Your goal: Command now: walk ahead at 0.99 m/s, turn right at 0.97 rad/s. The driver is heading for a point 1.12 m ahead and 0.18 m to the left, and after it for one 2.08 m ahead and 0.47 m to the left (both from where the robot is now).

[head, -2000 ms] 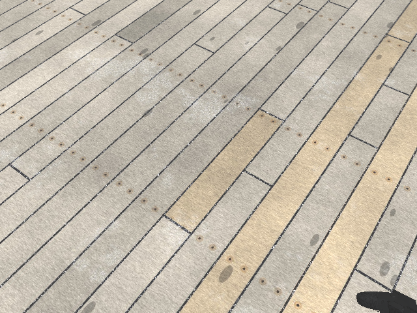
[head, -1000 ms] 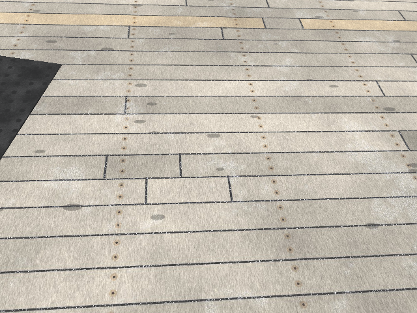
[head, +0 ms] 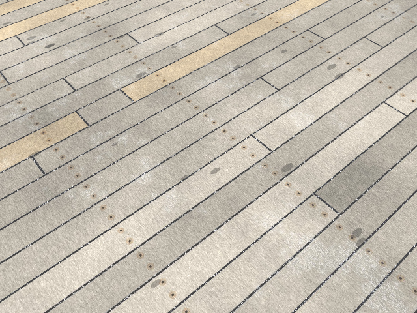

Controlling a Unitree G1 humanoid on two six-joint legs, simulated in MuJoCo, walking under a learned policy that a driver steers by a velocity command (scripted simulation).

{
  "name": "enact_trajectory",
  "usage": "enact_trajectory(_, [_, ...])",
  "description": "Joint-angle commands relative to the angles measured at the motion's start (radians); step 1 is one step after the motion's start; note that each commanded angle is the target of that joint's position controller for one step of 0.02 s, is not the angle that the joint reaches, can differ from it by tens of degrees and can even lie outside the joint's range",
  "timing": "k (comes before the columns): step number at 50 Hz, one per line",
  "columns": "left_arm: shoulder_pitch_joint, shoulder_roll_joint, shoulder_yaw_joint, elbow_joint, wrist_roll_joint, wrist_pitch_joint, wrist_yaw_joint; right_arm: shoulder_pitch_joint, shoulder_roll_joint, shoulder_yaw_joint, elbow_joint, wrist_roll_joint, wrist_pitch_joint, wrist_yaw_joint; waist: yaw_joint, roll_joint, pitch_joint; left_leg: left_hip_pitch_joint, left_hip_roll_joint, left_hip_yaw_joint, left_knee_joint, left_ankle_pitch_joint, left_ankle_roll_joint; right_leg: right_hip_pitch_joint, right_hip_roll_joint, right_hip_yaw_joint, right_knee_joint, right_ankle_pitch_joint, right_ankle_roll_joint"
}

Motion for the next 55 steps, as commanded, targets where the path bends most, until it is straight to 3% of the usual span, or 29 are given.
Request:
enact_trajectory(1, [-0.089,-0.058,-0.037,-0.128,0.004,0.01,-0.025,-0.006,-0.004,0.008,-0.01,0.015,-0.032,0.013,0.035,0.134,0.043,0.056,0.23,-0.119,-0.264,0.183,0.077,-0.183,-0.075,0.047,-0.012,0.107,0.007])
enact_trajectory(6, [-0.25,-0.068,-0.069,-0.192,0.007,-0.008,-0.051,0.069,-0.079,0.0,0.039,0.004,-0.048,0.013,0.031,0.087,0.157,-0.003,0.203,0.081,-0.37,0.523,0.076,0.01,-0.013,-0.091,-0.458,0.267,-0.047])
enact_trajectory(8, [-0.217,-0.052,-0.065,-0.152,-0.001,-0.014,-0.042,0.119,-0.123,-0.002,0.053,0.005,-0.044,0.005,0.04,0.12,0.078,0.111,0.204,0.109,-0.283,1.087,0.079,0.153,0.09,-0.154,-0.489,0.249,-0.077])
enact_trajectory(10, [-0.037,-0.001,-0.049,-0.1,0.018,-0.03,-0.021,0.105,-0.217,-0.02,0.059,0.003,-0.013,-0.009,0.169,0.184,-0.007,0.203,0.264,0.105,0.028,1.398,0.091,0.306,0.142,-0.135,-0.551,0.08,-0.117])
enact_trajectory(11, [0.17,0.039,-0.025,-0.026,0.021,-0.034,-0.003,0.079,-0.218,-0.019,0.058,0.004,0.003,-0.013,0.262,0.196,-0.095,0.148,0.261,0.092,0.261,1.322,0.104,0.53,0.143,-0.077,-0.623,0.079,-0.141])
enact_trajectory(12, [0.322,0.108,0.009,0.03,0.024,-0.028,0.021,0.065,-0.198,-0.016,0.048,0.002,0.012,-0.014,0.323,0.158,-0.174,-0.023,0.204,0.095,0.592,0.992,0.104,0.787,0.09,0.017,-0.675,0.011,-0.144])
enact_trajectory(13, [0.232,0.225,0.036,0.002,0.032,-0.023,0.042,0.196,-0.009,0.021,-0.006,0.028,0.009,0.011,0.119,-0.228,-0.303,-0.433,0.013,0.029,1.086,-0.231,0.054,1.108,-0.263,0.506,-0.701,-0.002,-0.187])
enact_trajectory(14, [0.256,0.208,0.04,-0.035,0.021,-0.023,0.047,0.142,-0.091,0.013,-0.033,0.056,-0.003,0.002,0.19,-0.051,-0.47,-0.554,-0.043,-0.231,1.218,-0.198,0.09,1.14,-0.351,0.753,-0.864,-0.072,-0.235])
enact_trajectory(16, [0.186,0.094,0.019,0.032,0.014,-0.051,0.06,0.033,-0.073,0.014,-0.036,0.057,-0.008,0.007,0.105,0.08,-0.078,-0.601,0.056,-0.213,1.057,-0.03,0.1,0.76,-0.287,0.487,-0.977,0.016,-0.177])
enact_trajectory(17, [0.14,0.042,0.005,0.044,0.017,-0.071,0.055,0.03,-0.046,0.017,-0.019,0.044,0.007,0.013,0.058,0.111,-0.009,-0.544,0.095,-0.23,0.973,-0.007,0.103,0.62,-0.243,0.382,-1.01,0.053,-0.138])
enact_trajectory(20, [0.141,-0.056,-0.024,0.074,-0.005,-0.115,0.05,0.08,0.0,0.018,0.035,0.018,0.065,0.041,-0.005,0.066,0.051,-0.433,0.13,-0.238,0.87,0.034,0.086,0.439,-0.171,0.186,-1.105,0.131,-0.065])
enact_trajectory(23, [0.171,-0.056,-0.025,0.106,-0.019,-0.141,0.039,-0.085,0.025,0.022,-0.021,0.028,0.074,0.058,0.012,0.021,0.122,-0.529,0.117,-0.176,0.731,0.182,0.086,0.438,-0.108,-0.02,-1.174,0.422,0.019])
enact_trajectory(27, [0.206,-0.056,-0.04,0.129,-0.025,-0.149,0.048,-0.245,0.047,0.042,-0.077,0.036,0.053,0.077,0.035,0.034,0.135,-0.485,0.048,-0.009,0.445,0.383,0.12,0.493,-0.064,-0.203,-1.181,0.805,0.079])
enact_trajectory(30, [0.248,0.013,-0.035,0.141,-0.023,-0.146,0.088,-0.246,0.019,0.043,-0.079,0.023,0.05,0.089,0.008,-0.004,0.06,-0.341,-0.059,0.079,0.287,0.441,0.161,0.641,-0.105,-0.233,-1.078,1.25,0.115])
enact_trajectory(32, [0.214,0.083,-0.019,0.111,-0.015,-0.125,0.119,-0.077,-0.032,0.028,-0.035,0.014,0.06,0.088,-0.087,-0.06,-0.024,-0.169,-0.13,0.081,0.281,0.315,0.191,0.669,-0.154,-0.229,-0.803,1.557,0.141])
enact_trajectory(33, [0.153,0.101,-0.011,0.094,-0.001,-0.106,0.127,0.124,-0.095,0.0,0.022,0.009,0.065,0.078,-0.197,-0.062,-0.107,0.042,-0.152,0.05,0.292,0.269,0.223,0.603,-0.171,-0.206,-0.558,1.562,0.141])
enact_trajectory(34, [0.051,0.122,0.0,0.072,0.004,-0.091,0.123,0.375,-0.147,-0.032,0.092,0.016,0.066,0.059,-0.336,-0.026,-0.175,0.278,-0.094,-0.075,0.234,0.266,0.295,0.449,-0.136,-0.197,-0.148,1.305,0.133])
enact_trajectory(35, [-0.002,-0.005,-0.028,0.055,0.017,-0.094,0.089,0.369,-0.183,-0.048,0.121,0.042,0.069,0.034,-0.271,0.196,-0.121,0.4,-0.025,-0.167,0.264,0.216,0.333,0.148,0.061,-0.174,0.29,0.024,0.111])
enact_trajectory(36, [0.101,-0.075,-0.055,-0.045,-0.011,-0.112,0.084,0.233,-0.289,-0.073,0.076,0.015,0.081,0.027,-0.102,0.361,-0.226,0.597,0.163,-0.66,0.183,0.18,0.527,-0.219,0.118,-0.012,0.571,-0.289,0.152])
enact_trajectory(37, [0.056,-0.028,-0.068,-0.091,0.0,-0.139,0.074,0.194,-0.246,-0.074,0.031,0.02,0.086,0.018,-0.123,0.184,-0.269,0.582,0.24,-0.923,-0.069,-0.131,0.556,-0.317,0.081,0.12,0.508,-0.208,0.123])
enact_trajectory(38, [0.014,-0.003,-0.068,-0.085,0.012,-0.15,0.064,0.137,-0.165,-0.058,0.03,0.022,0.088,0.011,-0.071,-0.003,-0.103,0.379,0.219,-0.882,-0.189,-0.275,0.475,-0.296,0.022,0.126,0.37,-0.112,0.091])
enact_trajectory(40, [0.021,-0.007,-0.073,-0.084,0.038,-0.128,0.058,0.067,-0.112,-0.04,0.028,0.023,0.066,0.007,0.037,-0.068,0.052,0.038,0.152,-0.762,-0.214,-0.115,0.421,-0.167,-0.041,0.113,0.187,-0.097,0.111])
enact_trajectory(42, [0.034,-0.041,-0.087,-0.093,0.052,-0.076,0.053,0.023,-0.111,-0.032,0.015,0.029,0.035,0.008,0.094,-0.067,0.089,-0.208,0.06,-0.616,-0.251,-0.087,0.395,-0.036,-0.088,0.084,0.002,-0.113,0.15])
enact_trajectory(44, [-0.093,-0.039,-0.092,-0.146,0.042,-0.067,0.043,0.027,-0.118,-0.036,0.006,0.035,0.009,0.013,0.063,-0.036,0.135,-0.338,-0.013,-0.512,-0.267,0.105,0.376,0.054,-0.106,0.03,-0.23,0.002,0.171])
enact_trajectory(47, [-0.207,-0.078,-0.109,-0.194,-0.001,-0.068,0.032,0.042,-0.136,-0.054,-0.006,0.041,0.005,0.022,-0.01,0.082,0.092,-0.308,-0.054,-0.48,-0.256,0.218,0.305,0.186,-0.071,0.006,-0.536,0.302,0.161])
enact_trajectory(51, [-0.215,-0.031,-0.092,-0.203,-0.01,-0.084,0.042,0.087,-0.167,-0.075,-0.016,0.039,0.016,0.022,-0.051,0.127,0.013,-0.053,-0.006,-0.542,-0.107,0.436,0.243,0.255,-0.011,0.032,-0.742,0.312,0.138])
enact_trajectory(53, [-0.024,0.052,-0.053,-0.148,-0.009,-0.093,0.062,0.06,-0.208,-0.084,-0.022,0.027,0.015,0.021,0.054,0.094,-0.126,0.025,-0.024,-0.528,0.148,0.64,0.194,0.47,0.041,0.025,-0.769,0.141,0.117])
enact_trajectory(54, [0.191,0.097,-0.029,-0.098,-0.005,-0.099,0.077,-0.005,-0.21,-0.083,-0.037,0.023,0.007,0.024,0.182,0.078,-0.229,-0.086,-0.063,-0.489,0.395,0.595,0.169,0.715,-0.006,0.04,-0.729,0.068,0.101])
enact_trajectory(55, [0.409,0.17,-0.003,-0.071,0.031,-0.105,0.098,-0.021,-0.068,-0.044,-0.075,0.027,-0.005,0.017,0.239,-0.077,-0.361,-0.251,-0.122,-0.408,0.753,0.139,0.159,0.945,-0.264,0.296,-0.762,-0.255,0.077])
Keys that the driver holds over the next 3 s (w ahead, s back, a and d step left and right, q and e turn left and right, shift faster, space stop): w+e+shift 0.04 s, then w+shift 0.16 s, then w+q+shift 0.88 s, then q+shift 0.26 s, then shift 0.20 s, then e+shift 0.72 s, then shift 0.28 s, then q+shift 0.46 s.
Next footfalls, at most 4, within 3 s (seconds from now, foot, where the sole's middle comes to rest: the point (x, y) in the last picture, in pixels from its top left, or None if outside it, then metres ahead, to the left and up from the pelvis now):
0.24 right None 0.41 -0.09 -0.77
0.68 left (215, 208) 0.86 -0.02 -0.77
1.08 right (234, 124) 1.29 -0.12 -0.77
1.48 left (158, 109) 1.39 0.22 -0.77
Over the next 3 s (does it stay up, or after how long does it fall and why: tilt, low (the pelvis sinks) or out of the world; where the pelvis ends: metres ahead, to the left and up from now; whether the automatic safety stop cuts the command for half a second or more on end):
stays up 1.44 0.07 0.01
